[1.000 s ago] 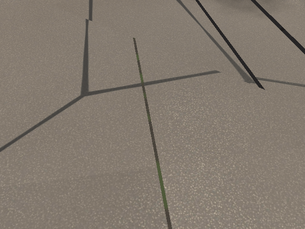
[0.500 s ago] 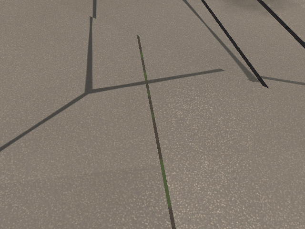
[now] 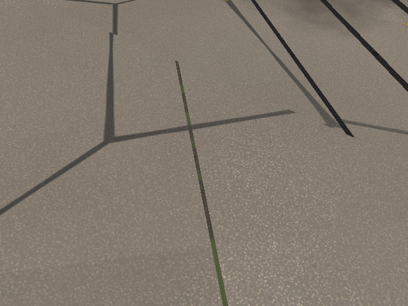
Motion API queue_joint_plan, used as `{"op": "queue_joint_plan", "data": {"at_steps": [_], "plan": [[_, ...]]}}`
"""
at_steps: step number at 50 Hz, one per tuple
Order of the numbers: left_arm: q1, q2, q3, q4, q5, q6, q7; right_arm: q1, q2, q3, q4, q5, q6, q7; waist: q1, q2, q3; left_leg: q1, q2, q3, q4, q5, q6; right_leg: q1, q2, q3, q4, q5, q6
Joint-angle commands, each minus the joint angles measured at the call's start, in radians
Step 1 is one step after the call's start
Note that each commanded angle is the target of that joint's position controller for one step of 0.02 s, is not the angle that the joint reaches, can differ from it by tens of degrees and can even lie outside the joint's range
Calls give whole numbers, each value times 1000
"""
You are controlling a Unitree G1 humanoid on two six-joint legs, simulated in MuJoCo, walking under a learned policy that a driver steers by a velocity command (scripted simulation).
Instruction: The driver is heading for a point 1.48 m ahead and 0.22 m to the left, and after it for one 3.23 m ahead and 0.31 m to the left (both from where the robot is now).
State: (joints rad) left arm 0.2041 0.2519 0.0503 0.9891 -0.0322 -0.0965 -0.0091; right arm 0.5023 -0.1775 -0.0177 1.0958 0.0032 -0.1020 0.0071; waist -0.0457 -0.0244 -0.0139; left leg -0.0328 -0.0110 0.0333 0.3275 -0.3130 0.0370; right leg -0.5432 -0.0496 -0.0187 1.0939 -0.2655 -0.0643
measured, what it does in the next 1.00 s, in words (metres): walks ahead: right foot, then left foot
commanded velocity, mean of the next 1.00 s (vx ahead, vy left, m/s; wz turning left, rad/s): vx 0.48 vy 0.00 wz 0.00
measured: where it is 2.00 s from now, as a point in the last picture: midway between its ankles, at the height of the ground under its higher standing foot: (192, 232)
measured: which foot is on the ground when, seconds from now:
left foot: down 0.00-0.28, up 0.30-0.78, down 0.80-1.00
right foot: up 0.00-0.24, down 0.26-0.80, up 0.82-1.00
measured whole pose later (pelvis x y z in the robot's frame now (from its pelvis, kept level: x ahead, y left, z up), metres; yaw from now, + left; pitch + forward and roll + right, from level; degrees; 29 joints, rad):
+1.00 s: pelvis +0.57 +0.03 +0.00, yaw +0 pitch +1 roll +0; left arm 0.19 0.28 0.05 0.96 -0.02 -0.09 0.00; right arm 0.28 -0.23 -0.05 0.93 -0.01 -0.10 0.03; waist -0.02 -0.03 0.02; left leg -0.22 -0.05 0.07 0.33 -0.14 0.07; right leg -0.55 -0.10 0.03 1.10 -0.28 -0.04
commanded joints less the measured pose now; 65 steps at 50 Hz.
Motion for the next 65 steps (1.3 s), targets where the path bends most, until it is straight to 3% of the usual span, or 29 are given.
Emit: {"op": "queue_joint_plan", "data": {"at_steps": [1,4,8,10,12,13,14,15,16,17,18,20,23,29,34,37,39,40,41,42,43,45,47,51,57,61,63,64,65], "plan": [[-141,11,0,-88,7,-12,-19,75,-101,-7,-28,-8,13,-15,-13,121,129,110,217,-178,-183,386,123,-273,-43,-10,-129,110,22],[-295,-20,-21,-151,5,-8,-25,62,-154,-14,-52,-9,18,-32,-33,120,162,-26,190,-115,-234,355,126,-127,5,-54,-389,230,46],[-364,32,-17,-195,-3,-6,-37,80,-181,-33,-42,13,13,-36,-12,140,186,32,248,-102,-240,407,124,-58,16,-35,-526,270,12],[-319,74,0,-195,-1,-12,-40,56,-197,-43,-48,11,19,-35,38,150,130,110,267,-80,-142,669,102,29,42,-39,-554,239,-23],[-78,141,40,-127,-5,-9,-31,24,-203,-48,-62,-2,37,-33,163,173,-36,102,234,-34,147,991,66,331,103,-73,-543,209,-70],[96,184,61,-80,-4,-2,-21,3,-196,-41,-83,-9,39,-30,240,153,-140,-77,199,-23,388,865,36,612,25,16,-525,191,-111],[244,277,82,-52,26,6,-13,104,-69,-9,-104,-12,24,-17,199,-96,-317,-454,29,-4,811,339,-28,983,-257,484,-591,-39,-266],[229,225,61,-42,25,8,-18,103,-45,0,-91,11,-8,-9,186,-200,-396,-582,-51,-151,1035,-221,-23,987,-355,831,-810,-146,-315],[114,163,42,-52,14,1,-22,1,-126,-25,-130,43,-30,-6,160,-162,-204,-687,15,-169,1104,-184,2,833,-311,706,-841,-162,-256],[19,116,28,-73,13,-5,-24,-86,-157,-31,-155,54,-39,-10,127,-79,-88,-681,73,-136,1078,-95,19,656,-275,533,-855,-66,-216],[-49,86,18,-81,23,-13,-31,-121,-156,-39,-160,45,-37,-20,86,-6,-26,-628,117,-118,1008,-19,22,497,-235,412,-883,48,-188],[-85,47,6,-70,37,-22,-37,-81,-123,-49,-151,26,-6,-30,21,-39,-1,-505,163,-121,915,37,23,336,-168,267,-935,124,-164],[-31,82,10,-35,33,-29,-23,-125,-113,-54,-181,15,18,-35,6,-42,54,-534,179,-97,811,88,0,258,-151,190,-997,171,-190],[90,136,16,-10,24,-16,13,-401,-108,-48,-270,6,5,-17,78,-15,91,-608,145,-47,386,404,-33,346,-120,97,-1011,243,-152],[198,154,24,30,8,4,18,-544,-117,-38,-323,19,-1,13,122,-12,113,-626,111,-41,227,375,-18,522,-180,100,-949,241,-137],[190,172,34,32,9,22,21,-512,-155,-48,-334,21,-9,26,79,-35,81,-551,83,-28,184,259,22,610,-217,108,-855,393,-110],[155,156,26,19,18,34,20,-271,-227,-88,-267,19,-11,21,-47,-35,-69,-212,21,23,162,244,72,560,-143,43,-566,680,-67],[168,116,7,-7,37,35,19,-78,-307,-111,-227,8,-9,12,-105,66,-229,105,189,-168,187,248,137,361,-79,-8,-246,461,-30],[299,-33,-34,-10,33,10,6,-16,-383,-125,-199,1,-5,19,-32,349,-354,440,412,-669,55,62,306,-46,121,1,104,-202,34],[245,77,-12,3,6,-16,2,-27,-271,-95,-207,3,-7,21,-63,249,-348,431,402,-764,-29,-37,286,-161,80,144,231,-300,17],[139,141,5,-30,-17,-32,-1,-123,-227,-80,-226,4,-11,18,-52,192,-195,304,368,-604,-35,25,234,-225,26,130,248,-218,-3],[53,131,12,-44,2,-32,11,-260,-178,-63,-252,-7,-12,20,4,67,-62,35,294,-381,-84,251,198,-147,-60,94,141,-67,1],[86,89,14,-37,10,-5,12,-270,-148,-54,-240,-15,-16,25,51,93,-40,-69,251,-287,-141,312,187,-51,-91,96,64,-9,7],[34,60,15,-60,29,22,21,-233,-190,-61,-207,-16,-16,9,76,69,20,-131,234,-147,-153,692,199,-75,-81,61,-105,71,53],[-133,39,2,-100,30,24,10,-178,-206,-55,-163,-10,11,-15,24,105,-5,-129,172,-22,-108,745,141,81,-3,14,-481,363,61],[-147,83,11,-105,39,16,1,-198,-202,-57,-137,2,31,-22,42,112,-10,-30,214,-72,-6,704,128,106,7,38,-570,281,20],[-49,133,32,-65,53,7,4,-190,-193,-56,-130,4,38,-25,83,57,-59,-29,147,-60,137,648,72,279,10,37,-694,522,-15],[2,193,44,-55,63,7,10,-135,-170,-48,-133,-18,32,-25,61,-25,-146,-128,79,-26,272,452,28,476,-97,127,-617,923,-61],[48,160,33,-37,65,20,15,1,-67,-18,-93,-19,31,-21,27,-170,-269,-302,13,-13,463,47,-31,706,-255,285,-573,1062,-218]]}}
